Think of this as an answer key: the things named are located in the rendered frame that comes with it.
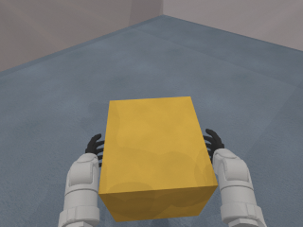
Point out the right robot forearm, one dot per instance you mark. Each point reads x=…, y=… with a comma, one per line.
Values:
x=239, y=207

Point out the robot left hand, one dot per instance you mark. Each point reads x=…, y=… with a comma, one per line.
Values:
x=92, y=147

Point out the carton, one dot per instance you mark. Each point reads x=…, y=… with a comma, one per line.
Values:
x=155, y=163

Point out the left robot forearm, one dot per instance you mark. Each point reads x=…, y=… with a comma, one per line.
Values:
x=80, y=208

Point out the robot right hand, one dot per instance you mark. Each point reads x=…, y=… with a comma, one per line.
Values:
x=216, y=143

